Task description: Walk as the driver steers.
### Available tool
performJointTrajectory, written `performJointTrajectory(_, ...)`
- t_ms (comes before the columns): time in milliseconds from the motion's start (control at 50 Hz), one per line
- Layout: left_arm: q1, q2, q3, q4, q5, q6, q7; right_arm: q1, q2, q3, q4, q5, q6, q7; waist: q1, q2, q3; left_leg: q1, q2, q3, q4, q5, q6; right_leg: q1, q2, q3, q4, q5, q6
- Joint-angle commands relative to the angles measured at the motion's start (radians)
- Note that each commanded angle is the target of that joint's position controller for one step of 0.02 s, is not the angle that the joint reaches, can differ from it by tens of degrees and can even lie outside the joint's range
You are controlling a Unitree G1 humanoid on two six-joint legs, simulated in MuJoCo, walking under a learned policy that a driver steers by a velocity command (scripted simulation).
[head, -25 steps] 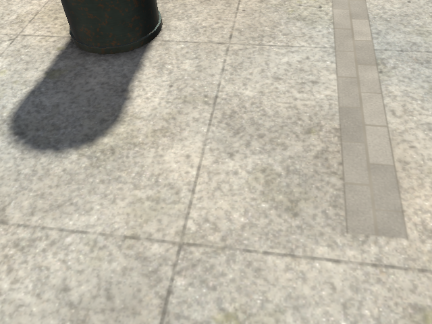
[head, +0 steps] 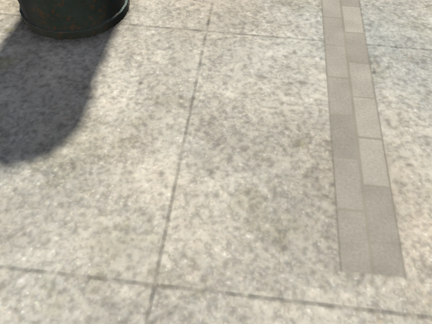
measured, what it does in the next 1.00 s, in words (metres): walks ahead, turning right: right foot, then left foot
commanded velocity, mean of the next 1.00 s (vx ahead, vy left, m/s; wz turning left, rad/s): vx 0.29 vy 0.00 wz -0.55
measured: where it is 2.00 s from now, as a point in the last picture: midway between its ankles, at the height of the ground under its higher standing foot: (334, 267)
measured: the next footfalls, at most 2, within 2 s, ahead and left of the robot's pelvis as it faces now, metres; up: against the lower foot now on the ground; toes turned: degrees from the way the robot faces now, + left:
right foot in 0.44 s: +0.13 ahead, -0.12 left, +0.00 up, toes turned -20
left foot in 0.92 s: +0.48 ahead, -0.05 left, +0.00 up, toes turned -32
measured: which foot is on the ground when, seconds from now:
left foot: down 0.00-0.44, up 0.46-0.90, down 0.92-1.00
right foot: up 0.00-0.42, down 0.44-0.94, up 0.96-1.00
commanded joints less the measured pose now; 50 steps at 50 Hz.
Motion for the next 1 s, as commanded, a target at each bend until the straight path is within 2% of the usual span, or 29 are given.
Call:
performJointTrajectory(20,0.018,0.085,0.032,-0.069,0.027,0.02,0.001,0.169,-0.095,-0.023,-0.008,0.019,0.009,-0.015,-0.073,0.043,-0.201,0.41,0.377,-0.337,-0.233,0.584,0.144,-0.36,-0.076,0.014,0.294,0.082,0.009)
performJointTrajectory(40,-0.016,0.09,0.044,-0.08,0.039,0.031,-0.01,0.172,-0.07,-0.015,0.0,0.017,0.007,-0.026,-0.062,0.066,-0.141,0.326,0.332,-0.249,-0.26,0.573,0.108,-0.347,-0.095,0.017,0.249,0.109,0.015)
performJointTrajectory(60,0.003,0.075,0.048,-0.081,0.043,0.047,-0.02,0.187,-0.063,-0.011,0.012,0.016,0.008,-0.035,-0.04,0.082,-0.116,0.257,0.306,-0.181,-0.277,0.585,0.087,-0.308,-0.098,0.007,0.219,0.122,0.024)
performJointTrajectory(100,0.009,0.048,0.05,-0.091,0.039,0.07,-0.028,0.222,-0.08,-0.011,0.018,0.009,-0.001,-0.039,-0.016,0.074,-0.132,0.218,0.3,-0.124,-0.287,0.628,0.086,-0.279,-0.082,-0.01,0.189,0.148,0.028)
performJointTrajectory(160,-0.055,0.05,0.051,-0.134,0.043,0.097,-0.031,0.206,-0.113,-0.015,0.001,0.006,-0.006,-0.037,0.003,0.094,-0.126,0.203,0.307,-0.057,-0.302,0.565,0.095,-0.327,-0.096,-0.026,0.079,0.208,0.035)
performJointTrajectory(200,-0.126,0.053,0.044,-0.172,0.044,0.107,-0.043,0.197,-0.116,-0.014,-0.004,0.006,0.001,-0.039,-0.003,0.124,-0.114,0.191,0.287,-0.002,-0.303,0.487,0.081,-0.316,-0.108,-0.047,-0.057,0.279,0.036)
performJointTrajectory(240,-0.186,0.058,0.037,-0.203,0.041,0.111,-0.055,0.203,-0.137,-0.019,-0.009,0.007,0.009,-0.038,-0.021,0.134,-0.121,0.183,0.289,0.034,-0.296,0.435,0.075,-0.264,-0.101,-0.077,-0.165,0.328,0.031)
performJointTrajectory(320,-0.265,0.098,0.041,-0.26,0.044,0.122,-0.064,0.241,-0.186,-0.037,-0.014,0.004,0.039,-0.031,-0.06,0.121,-0.126,0.237,0.342,0.028,-0.252,0.289,0.073,-0.236,-0.087,-0.11,-0.267,0.233,0.02)
performJointTrajectory(380,-0.31,0.124,0.049,-0.306,0.042,0.122,-0.074,0.262,-0.216,-0.054,-0.027,-0.006,0.053,-0.02,-0.095,0.119,-0.109,0.242,0.39,-0.029,-0.29,-0.204,0.05,-0.203,-0.089,-0.118,-0.346,0.098,-0.006)
performJointTrajectory(400,-0.297,0.126,0.051,-0.311,0.044,0.115,-0.079,0.247,-0.221,-0.057,-0.035,-0.004,0.058,-0.018,-0.081,0.1,-0.093,0.213,0.387,-0.027,-0.277,-0.335,0.031,-0.151,-0.077,-0.131,-0.414,0.098,-0.018)
performJointTrajectory(420,-0.241,0.129,0.056,-0.294,0.047,0.102,-0.08,0.237,-0.213,-0.057,-0.04,-0.004,0.065,-0.016,-0.056,0.058,-0.087,0.156,0.363,-0.002,-0.211,-0.408,0.005,-0.053,-0.053,-0.134,-0.491,0.099,-0.036)
performJointTrajectory(440,-0.116,0.169,0.072,-0.249,0.051,0.083,-0.073,0.242,-0.172,-0.048,-0.047,-0.01,0.074,-0.01,-0.012,-0.088,-0.106,0.068,0.289,0.072,0.006,-0.45,-0.035,0.078,-0.089,-0.015,-0.629,-0.002,-0.072)
performJointTrajectory(460,-0.018,0.297,0.108,-0.239,0.032,0.074,-0.057,0.157,-0.086,-0.025,-0.133,0.01,0.069,0.004,0.042,-0.412,-0.081,-0.279,0.075,0.184,0.374,-0.532,-0.121,0.214,-0.358,0.518,-0.86,-0.317,-0.218)
performJointTrajectory(480,-0.013,0.287,0.1,-0.242,0.025,0.07,-0.045,0.079,-0.155,-0.037,-0.15,-0.029,0.068,0.009,0.055,-0.23,-0.007,-0.399,0.038,-0.032,0.503,-0.48,-0.126,0.165,-0.42,0.665,-0.927,-0.259,-0.273)
performJointTrajectory(500,-0.049,0.246,0.086,-0.243,0.025,0.074,-0.036,0.074,-0.171,-0.044,-0.152,-0.012,0.061,0.021,0.018,-0.133,0.005,-0.388,0.081,-0.092,0.514,-0.351,-0.123,0.133,-0.383,0.544,-0.899,-0.177,-0.258)
performJointTrajectory(520,-0.098,0.224,0.078,-0.254,0.023,0.071,-0.033,0.101,-0.166,-0.042,-0.139,0.009,0.046,0.031,-0.025,-0.103,0.002,-0.341,0.097,-0.109,0.473,-0.238,-0.124,0.102,-0.332,0.452,-0.903,-0.062,-0.222)
performJointTrajectory(560,-0.159,0.199,0.07,-0.278,0.012,0.049,-0.03,0.136,-0.166,-0.043,-0.108,-0.012,0.037,0.033,-0.057,-0.072,-0.041,-0.276,0.098,-0.113,0.426,-0.112,-0.131,0.137,-0.248,0.323,-0.891,0.21,-0.185)
performJointTrajectory(600,-0.122,0.201,0.069,-0.269,0.009,0.024,-0.038,0.138,-0.153,-0.042,-0.106,-0.016,0.049,0.03,-0.06,-0.038,-0.085,-0.253,0.08,-0.11,0.416,-0.069,-0.145,0.172,-0.228,0.272,-0.859,0.438,-0.188)
performJointTrajectory(640,-0.077,0.219,0.073,-0.257,0.009,0.012,-0.04,0.1,-0.139,-0.037,-0.123,-0.012,0.06,0.027,-0.049,-0.034,-0.083,-0.271,0.076,-0.11,0.371,-0.046,-0.162,0.18,-0.22,0.261,-0.854,0.481,-0.193)
performJointTrajectory(680,-0.04,0.23,0.076,-0.249,0.013,0.011,-0.038,0.036,-0.135,-0.033,-0.15,-0.009,0.065,0.026,-0.026,-0.053,-0.06,-0.298,0.075,-0.113,0.3,-0.018,-0.177,0.177,-0.218,0.274,-0.864,0.437,-0.197)
performJointTrajectory(740,-0.006,0.243,0.078,-0.245,0.019,0.011,-0.037,-0.047,-0.131,-0.025,-0.185,-0.004,0.063,0.03,0.004,-0.071,-0.035,-0.284,0.064,-0.117,0.184,0.033,-0.189,0.16,-0.211,0.286,-0.86,0.41,-0.193)
performJointTrajectory(800,0.015,0.26,0.082,-0.244,0.024,0.008,-0.035,-0.107,-0.136,-0.019,-0.222,0.003,0.054,0.035,0.021,-0.085,-0.025,-0.231,0.049,-0.121,0.092,0.044,-0.18,0.148,-0.214,0.298,-0.816,0.491,-0.184)
performJointTrajectory(860,-0.027,0.285,0.089,-0.262,0.027,0.005,-0.031,-0.061,-0.164,-0.024,-0.235,0.011,0.041,0.031,-0.015,-0.102,-0.039,-0.07,0.031,-0.127,0.012,0.02,-0.148,0.099,-0.221,0.326,-0.759,0.565,-0.139)
performJointTrajectory(900,-0.088,0.305,0.094,-0.279,0.027,0.002,-0.035,0.097,-0.188,-0.037,-0.197,0.015,0.028,0.016,-0.095,-0.09,-0.084,0.186,-0.012,-0.102,-0.058,-0.015,-0.123,0.011,-0.188,0.321,-0.64,0.668,-0.098)
performJointTrajectory(920,-0.095,0.283,0.088,-0.281,0.024,-0.002,-0.041,0.236,-0.224,-0.051,-0.16,0.005,0.015,0.002,-0.159,-0.023,-0.159,0.381,0.011,-0.121,-0.106,-0.017,-0.101,-0.049,-0.111,0.268,-0.437,0.676,-0.072)
performJointTrajectory(940,-0.087,0.199,0.063,-0.311,0.02,-0.007,-0.045,0.41,-0.31,-0.068,-0.154,-0.024,0.005,-0.015,-0.219,0.13,-0.323,0.598,0.256,-0.375,-0.173,-0.303,-0.058,-0.166,-0.02,0.17,-0.109,0.45,-0.047)
performJointTrajectory(960,0.004,0.137,0.05,-0.354,-0.004,-0.006,-0.047,0.379,-0.402,-0.082,-0.16,-0.035,0.013,-0.014,-0.131,0.405,-0.365,0.697,0.452,-0.871,-0.382,-0.468,0.018,-0.443,0.107,0.098,0.102,-0.064,-0.026)
performJointTrajectory(980,0.003,0.208,0.057,-0.313,0.022,0.012,-0.04,0.288,-0.306,-0.065,-0.178,-0.023,0.023,-0.01,-0.091,0.226,-0.242,0.563,0.436,-0.863,-0.393,-0.59,0.032,-0.497,0.01,0.121,0.22,0.012,-0.043)
performJointTrajectory(1000,-0.043,0.222,0.062,-0.306,0.029,0.018,-0.051,0.214,-0.222,-0.043,-0.194,-0.011,0.024,-0.007,-0.074,0.1,-0.136,0.441,0.393,-0.696,-0.386,-0.514,0.018,-0.488,-0.033,0.105,0.208,0.114,-0.044)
